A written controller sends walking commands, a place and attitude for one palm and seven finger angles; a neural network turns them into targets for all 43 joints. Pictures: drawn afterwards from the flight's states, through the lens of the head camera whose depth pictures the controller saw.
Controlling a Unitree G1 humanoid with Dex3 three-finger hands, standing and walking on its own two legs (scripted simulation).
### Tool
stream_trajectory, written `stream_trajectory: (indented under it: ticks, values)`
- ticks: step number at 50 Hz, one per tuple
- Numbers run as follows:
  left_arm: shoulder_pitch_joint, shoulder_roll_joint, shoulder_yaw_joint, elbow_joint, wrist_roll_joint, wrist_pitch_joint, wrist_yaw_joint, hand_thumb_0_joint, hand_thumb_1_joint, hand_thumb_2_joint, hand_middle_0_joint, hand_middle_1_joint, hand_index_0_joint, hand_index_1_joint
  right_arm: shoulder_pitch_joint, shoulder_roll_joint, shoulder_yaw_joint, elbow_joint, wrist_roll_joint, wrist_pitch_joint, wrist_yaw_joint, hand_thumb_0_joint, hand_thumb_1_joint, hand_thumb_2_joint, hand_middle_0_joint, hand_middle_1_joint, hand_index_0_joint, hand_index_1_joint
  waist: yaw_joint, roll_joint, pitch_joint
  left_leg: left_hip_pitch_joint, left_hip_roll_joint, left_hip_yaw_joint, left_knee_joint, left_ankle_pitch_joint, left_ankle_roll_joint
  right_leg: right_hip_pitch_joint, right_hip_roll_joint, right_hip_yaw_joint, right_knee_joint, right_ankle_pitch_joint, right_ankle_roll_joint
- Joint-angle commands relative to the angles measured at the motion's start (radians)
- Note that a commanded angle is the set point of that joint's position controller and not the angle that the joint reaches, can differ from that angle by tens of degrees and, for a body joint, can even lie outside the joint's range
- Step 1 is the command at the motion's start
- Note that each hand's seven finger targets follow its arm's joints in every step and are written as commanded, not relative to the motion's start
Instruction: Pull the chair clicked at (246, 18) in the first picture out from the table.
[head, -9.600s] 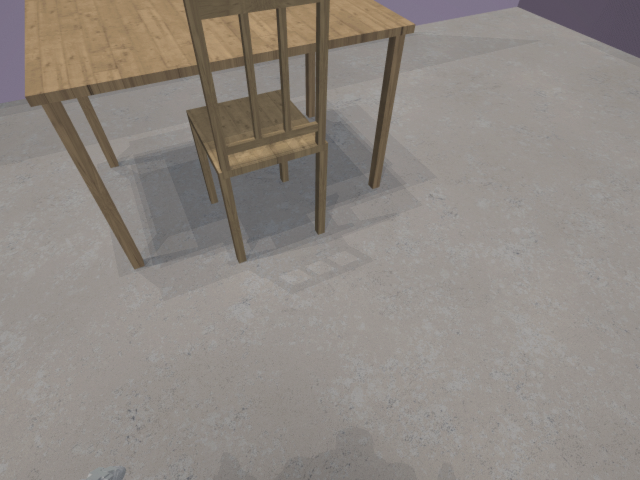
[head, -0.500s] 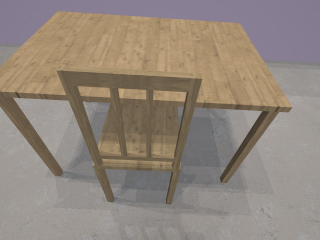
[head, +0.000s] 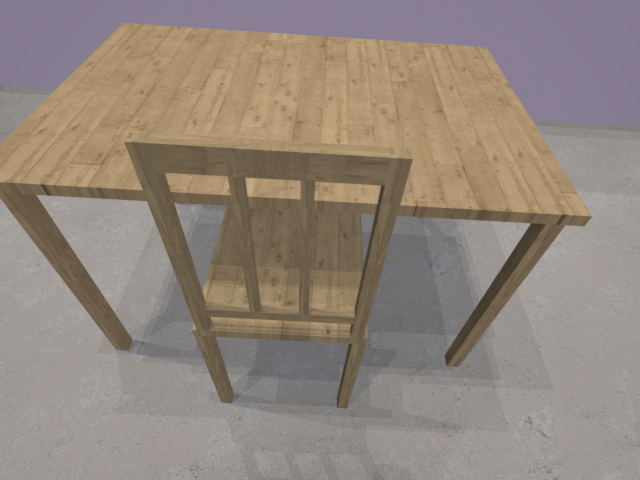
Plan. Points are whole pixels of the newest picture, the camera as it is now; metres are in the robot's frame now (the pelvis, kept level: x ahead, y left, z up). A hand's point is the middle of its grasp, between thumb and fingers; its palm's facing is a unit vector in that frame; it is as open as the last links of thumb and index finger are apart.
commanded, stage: raise the hand toward the chair's back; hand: left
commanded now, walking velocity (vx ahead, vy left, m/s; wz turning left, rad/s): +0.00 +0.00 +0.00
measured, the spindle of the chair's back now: (247, 253) +0.47 +0.16 -0.05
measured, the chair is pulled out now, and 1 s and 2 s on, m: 0.00 0.00 0.00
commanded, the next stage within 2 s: none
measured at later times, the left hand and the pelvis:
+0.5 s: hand out of the picture +0.14 +0.14 -0.08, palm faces +0.08 -1.00 +0.03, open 9.3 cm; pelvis -0.04 -0.05 -0.09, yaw +1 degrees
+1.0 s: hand (202, 434) +0.18 +0.16 -0.05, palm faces +0.05 -1.00 -0.06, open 13.7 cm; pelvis -0.02 -0.04 -0.09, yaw +1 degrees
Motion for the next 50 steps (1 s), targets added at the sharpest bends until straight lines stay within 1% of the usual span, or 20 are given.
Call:
stream_trajectory:
  ticks: [1, 2, 3, 4, 5, 6, 7, 9, 11, 13, 15, 16, 20, 25, 27, 30, 34, 37, 41, 50]
  values:
    - [0.088, 0.09, 0.015, -0.016, 0.004, -0.008, 0.01, 0.0, 0.9, 0.9, -0.2, -0.3, -0.2, -0.3, 0.037, -0.11, -0.025, -0.031, -0.002, -0.01, 0.0, 0.0, -0.9, -0.9, 0.2, 0.3, 0.2, 0.3, -0.008, 0.037, 0.06, 0.06, 0.142, -0.16, -0.116, 0.001, -0.021, -0.142, -0.045, 0.045, -0.09, 0.077, -0.055]
    - [0.09, 0.089, 0.016, -0.017, 0.004, -0.009, 0.01, 0.0, 0.9, 0.9, -0.2, -0.3, -0.2, -0.3, 0.039, -0.107, -0.025, -0.03, -0.002, -0.011, 0.0, 0.0, -0.9, -0.9, 0.2, 0.3, 0.2, 0.3, -0.007, 0.039, 0.049, 0.067, 0.143, -0.157, -0.113, 0.012, -0.021, -0.139, -0.048, 0.045, -0.09, 0.087, -0.055]
    - [0.06, 0.105, 0.011, -0.01, 0.026, -0.03, 0.039, 0.0, 0.9, 0.9, -0.2, -0.3, -0.2, -0.3, 0.007, -0.143, -0.017, -0.098, -0.008, -0.018, 0.003, 0.0, -0.9, -0.9, 0.2, 0.3, 0.2, 0.3, -0.015, 0.029, 0.092, 0.003, 0.166, -0.16, 0.048, 0.268, -0.048, -0.169, -0.051, 0.062, -0.081, 0.185, -0.057]
    - [-0.604, 0.288, 0.101, -1.568, -0.166, -0.217, 0.047, 0.0, 0.877, 0.89, -0.198, -0.296, -0.198, -0.296, 0.065, -0.291, -0.064, -0.457, 0.035, -0.143, -0.032, 0.0, -0.9, -0.9, 0.2, 0.3, 0.2, 0.3, -0.148, 0.22, -0.42, 0.36, 0.088, -0.151, -0.007, 0.258, -0.084, -0.19, 0.055, -0.076, 0.06, 0.238, -0.066]
    - [-0.475, 0.365, 0.136, -1.554, -0.097, -0.194, 0.088, 0.0, 0.853, 0.88, -0.195, -0.293, -0.195, -0.293, -0.037, -0.2, -0.006, -0.388, 0.049, -0.242, -0.063, 0.0, -0.9, -0.9, 0.2, 0.3, 0.2, 0.3, -0.078, 0.267, -0.423, 0.389, 0.145, -0.159, -0.04, 0.21, -0.103, -0.268, 0.07, -0.055, 0.172, 0.057, -0.066]
    - [0.008, 0.082, 0.012, -1.258, -0.111, -0.069, 0.101, 0.0, 0.83, 0.87, -0.193, -0.289, -0.193, -0.289, -0.027, -0.173, -0.024, -0.406, 0.047, -0.306, -0.052, 0.0, -0.9, -0.9, 0.2, 0.3, 0.2, 0.3, -0.053, 0.254, -0.261, 0.256, 0.16, -0.227, -0.114, 0.082, -0.122, -0.384, 0.071, -0.06, 0.272, -0.097, -0.075]
    - [0.095, -0.062, -0.088, -1.15, -0.161, -0.023, 0.098, 0.0, 0.807, 0.86, -0.191, -0.285, -0.191, -0.285, -0.01, -0.168, -0.022, -0.381, 0.061, -0.322, -0.045, 0.0, -0.9, -0.9, 0.2, 0.3, 0.2, 0.3, -0.059, 0.191, -0.108, 0.092, 0.116, -0.22, -0.108, -0.027, -0.107, -0.389, 0.05, -0.055, 0.274, -0.084, -0.071]
    - [-0.003, 0.024, -0.023, -1.21, -0.172, -0.112, 0.072, 0.0, 0.76, 0.84, -0.186, -0.278, -0.186, -0.278, -0.035, -0.228, -0.042, -0.45, 0.039, -0.342, -0.043, 0.0, -0.9, -0.9, 0.2, 0.3, 0.2, 0.3, -0.071, 0.139, -0.063, -0.049, 0.089, -0.215, 0.021, -0.215, -0.084, -0.414, 0.052, -0.076, 0.155, -0.069, -0.066]
    - [0.086, -0.014, 0.016, -1.005, -0.177, -0.219, 0.005, 0.0, 0.713, 0.82, -0.181, -0.271, -0.181, -0.271, -0.047, -0.226, -0.056, -0.497, 0.015, -0.33, -0.03, 0.0, -0.9, -0.9, 0.2, 0.3, 0.2, 0.3, -0.078, -0.123, -0.043, -0.217, 0.064, -0.18, 0.186, -0.211, -0.074, -0.528, 0.068, -0.104, 0.179, -0.109, -0.068]
    - [0.177, -0.039, 0.052, -0.898, -0.218, -0.384, -0.118, 0.0, 0.667, 0.8, -0.177, -0.263, -0.177, -0.263, -0.106, -0.222, -0.077, -0.545, 0.003, -0.326, -0.015, 0.0, -0.9, -0.9, 0.2, 0.3, 0.2, 0.3, -0.015, -0.315, -0.072, -0.412, 0.058, -0.142, 0.329, -0.234, -0.078, -0.655, 0.069, -0.091, 0.287, -0.25, -0.066]
    - [0.271, 0.067, 0.175, -0.863, -0.257, -0.528, -0.263, 0.0, 0.62, 0.78, -0.172, -0.256, -0.172, -0.256, -0.139, -0.218, -0.097, -0.6, 0.016, -0.313, 0.014, 0.0, -0.9, -0.9, 0.2, 0.3, 0.2, 0.3, 0.05, -0.178, -0.133, -0.504, 0.043, -0.105, 0.42, -0.187, -0.092, -0.645, 0.056, -0.03, 0.362, -0.225, -0.087]
    - [0.265, 0.09, 0.193, -0.881, -0.272, -0.573, -0.33, 0.0, 0.597, 0.77, -0.17, -0.252, -0.17, -0.252, -0.161, -0.222, -0.099, -0.644, 0.02, -0.306, 0.023, 0.0, -0.9, -0.9, 0.2, 0.3, 0.2, 0.3, 0.05, -0.108, -0.168, -0.522, 0.035, -0.092, 0.461, -0.174, -0.089, -0.641, 0.05, -0.014, 0.401, -0.193, -0.091]
    - [0.172, 0.199, 0.308, -1.033, -0.293, -0.495, -0.34, 0.0, 0.503, 0.73, -0.16, -0.238, -0.16, -0.238, -0.208, -0.211, -0.098, -0.764, 0.043, -0.234, 0.005, 0.0, -0.9, -0.9, 0.2, 0.3, 0.2, 0.3, 0.075, 0.036, -0.244, -0.589, 0.023, -0.066, 0.514, -0.264, -0.067, -0.652, 0.052, 0.045, 0.432, -0.297, -0.083]
    - [-0.052, 0.232, 0.286, -1.472, -0.277, -0.612, -0.223, 0.0, 0.387, 0.68, -0.149, -0.219, -0.149, -0.219, -0.113, -0.169, -0.092, -0.754, 0.014, -0.226, -0.034, 0.0, -0.9, -0.9, 0.2, 0.3, 0.2, 0.3, -0.017, 0.125, -0.386, -0.558, 0.06, -0.092, 0.641, -0.171, -0.036, -0.71, 0.069, 0.098, 0.478, -0.192, -0.074]
    - [-0.072, 0.195, 0.219, -1.46, -0.271, -0.666, -0.239, 0.0, 0.34, 0.66, -0.144, -0.212, -0.144, -0.212, -0.098, -0.164, -0.084, -0.714, 0.008, -0.242, -0.043, 0.0, -0.9, -0.9, 0.2, 0.3, 0.2, 0.3, -0.052, 0.177, -0.355, -0.569, 0.066, -0.105, 0.681, -0.139, -0.036, -0.756, 0.069, 0.1, 0.495, -0.121, -0.072]
    - [-0.058, 0.177, 0.177, -1.328, -0.292, -0.66, -0.329, 0.0, 0.27, 0.63, -0.137, -0.201, -0.137, -0.201, -0.096, -0.183, -0.072, -0.667, 0.016, -0.27, -0.053, 0.0, -0.9, -0.9, 0.2, 0.3, 0.2, 0.3, -0.09, 0.11, -0.316, -0.634, 0.072, -0.119, 0.728, -0.158, -0.031, -0.786, 0.062, 0.119, 0.484, -0.109, -0.051]
    - [0.016, 0.223, 0.256, -1.215, -0.339, -0.515, -0.417, 0.0, 0.177, 0.59, -0.128, -0.186, -0.128, -0.186, -0.114, -0.194, -0.072, -0.664, 0.04, -0.268, -0.069, 0.0, -0.9, -0.9, 0.2, 0.3, 0.2, 0.3, -0.041, 0.029, -0.387, -0.67, 0.065, -0.119, 0.715, -0.155, -0.027, -0.66, 0.037, 0.158, 0.442, -0.105, -0.022]
    - [0.05, 0.251, 0.349, -1.218, -0.366, -0.431, -0.403, 0.0, 0.107, 0.56, -0.121, -0.175, -0.121, -0.175, -0.132, -0.177, -0.074, -0.666, 0.044, -0.247, -0.072, 0.0, -0.9, -0.9, 0.2, 0.3, 0.2, 0.3, -0.002, 0.005, -0.447, -0.658, 0.062, -0.118, 0.693, -0.096, -0.03, -0.548, 0.015, 0.172, 0.443, 0.036, 0.006]
    - [0.062, 0.213, 0.355, -1.239, -0.356, -0.45, -0.343, 0.0, 0.013, 0.52, -0.111, -0.161, -0.111, -0.161, -0.129, -0.158, -0.078, -0.652, 0.033, -0.241, -0.067, 0.0, -0.9, -0.9, 0.2, 0.3, 0.2, 0.3, 0.001, -0.006, -0.434, -0.625, 0.068, -0.122, 0.656, -0.037, -0.036, -0.543, 0.023, 0.12, 0.478, 0.165, 0.003]
    - [0.062, 0.194, 0.291, -1.198, -0.326, -0.53, -0.325, 0.0, -0.197, 0.43, -0.09, -0.128, -0.09, -0.128, -0.107, -0.188, -0.092, -0.644, 0.03, -0.254, -0.054, 0.0, -0.9, -0.9, 0.2, 0.3, 0.2, 0.3, -0.015, 0.038, -0.382, -0.548, 0.07, -0.122, 0.597, -0.068, -0.032, -0.693, 0.069, 0.017, 0.498, -0.024, -0.053]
